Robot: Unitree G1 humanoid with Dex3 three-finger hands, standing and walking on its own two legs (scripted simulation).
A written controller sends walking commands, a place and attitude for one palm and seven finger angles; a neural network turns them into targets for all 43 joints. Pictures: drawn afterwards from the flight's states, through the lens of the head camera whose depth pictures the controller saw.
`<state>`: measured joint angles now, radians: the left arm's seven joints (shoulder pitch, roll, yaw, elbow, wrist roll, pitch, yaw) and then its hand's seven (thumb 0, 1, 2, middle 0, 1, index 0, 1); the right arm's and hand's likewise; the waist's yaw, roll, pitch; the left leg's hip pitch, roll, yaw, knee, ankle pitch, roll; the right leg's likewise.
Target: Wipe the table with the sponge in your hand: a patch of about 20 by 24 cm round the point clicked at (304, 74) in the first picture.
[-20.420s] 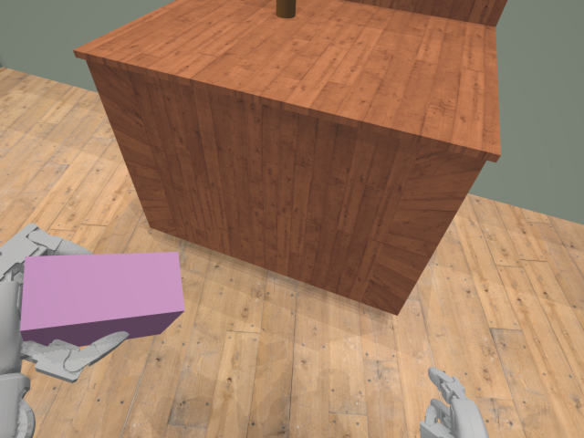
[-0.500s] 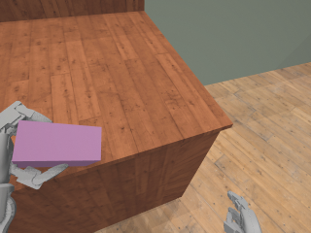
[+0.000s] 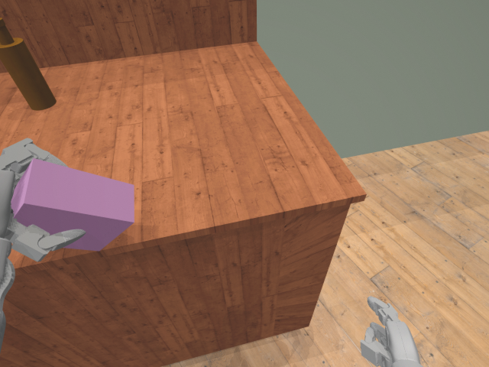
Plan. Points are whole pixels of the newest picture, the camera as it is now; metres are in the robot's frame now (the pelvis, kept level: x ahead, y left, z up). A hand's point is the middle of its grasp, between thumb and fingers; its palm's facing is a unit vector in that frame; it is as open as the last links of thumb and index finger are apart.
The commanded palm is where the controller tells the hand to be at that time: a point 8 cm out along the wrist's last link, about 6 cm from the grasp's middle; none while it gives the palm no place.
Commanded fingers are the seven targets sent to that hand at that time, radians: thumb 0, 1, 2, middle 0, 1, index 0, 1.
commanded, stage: turn the palm down, sponge in hand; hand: left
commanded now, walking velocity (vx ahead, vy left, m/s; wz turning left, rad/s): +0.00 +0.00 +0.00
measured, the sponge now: (87, 213) +0.26 +0.28 +0.15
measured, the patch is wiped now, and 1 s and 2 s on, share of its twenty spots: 0.00 0.00 0.00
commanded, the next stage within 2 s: move the sponge above the wiping area in 1.68 s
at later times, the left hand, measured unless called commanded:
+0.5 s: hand (57, 185) +0.26 +0.30 +0.20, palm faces +0.28 -0.39 -0.88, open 10.6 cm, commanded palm +0.22 +0.31 +0.27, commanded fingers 0.00 0.10 1.30 -1.20 -1.60 -1.20 -1.60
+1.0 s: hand (42, 169) +0.26 +0.30 +0.23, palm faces +0.21 -0.16 -0.96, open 10.6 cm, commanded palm +0.21 +0.31 +0.31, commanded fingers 0.00 0.10 1.30 -1.20 -1.60 -1.20 -1.60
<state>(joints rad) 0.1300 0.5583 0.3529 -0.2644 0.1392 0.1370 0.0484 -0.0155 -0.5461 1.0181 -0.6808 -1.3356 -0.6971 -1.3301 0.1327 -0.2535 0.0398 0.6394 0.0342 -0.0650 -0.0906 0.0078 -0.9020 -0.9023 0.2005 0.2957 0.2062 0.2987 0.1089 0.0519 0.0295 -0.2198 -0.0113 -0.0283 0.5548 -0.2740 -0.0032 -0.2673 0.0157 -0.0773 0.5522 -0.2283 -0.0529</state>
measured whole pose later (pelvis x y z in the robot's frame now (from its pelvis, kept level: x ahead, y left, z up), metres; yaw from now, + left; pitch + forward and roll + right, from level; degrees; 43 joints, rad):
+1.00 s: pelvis +0.01 +0.04 +0.01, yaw -1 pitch -4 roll +1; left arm -0.01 0.72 0.07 -0.52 0.62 0.49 -0.21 -0.01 -0.55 1.02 -0.69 -1.32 -0.71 -1.31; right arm -0.01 -0.25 0.08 0.61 0.06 0.03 -0.09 0.01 -0.90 -0.90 0.20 0.30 0.21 0.30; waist 0.17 0.11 0.03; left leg -0.12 -0.06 0.01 0.40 -0.21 0.05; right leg -0.19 -0.02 -0.03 0.43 -0.18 -0.01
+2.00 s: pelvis -0.01 -0.01 +0.00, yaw -3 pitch -6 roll +2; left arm -0.10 0.73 0.05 -0.29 0.72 0.40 -0.12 -0.01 -0.55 1.02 -0.70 -1.31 -0.71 -1.30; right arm 0.01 -0.29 0.04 0.67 0.06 0.01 -0.09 0.01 -0.90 -0.90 0.20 0.30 0.20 0.30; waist 0.15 0.12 0.03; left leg -0.13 0.00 0.01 0.46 -0.23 -0.02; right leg -0.22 0.03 -0.03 0.52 -0.20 -0.07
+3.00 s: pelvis +0.02 +0.02 +0.01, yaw -1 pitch -3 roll +1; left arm -0.07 0.74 0.14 -0.19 0.76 0.41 -0.18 0.00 -0.55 1.02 -0.70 -1.30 -0.71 -1.30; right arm 0.02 -0.26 0.07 0.67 0.06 0.02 -0.07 0.01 -0.90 -0.90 0.20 0.30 0.21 0.30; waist 0.15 0.11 0.03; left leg -0.12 -0.03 0.00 0.40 -0.22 0.02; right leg -0.19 0.00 -0.04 0.42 -0.18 -0.03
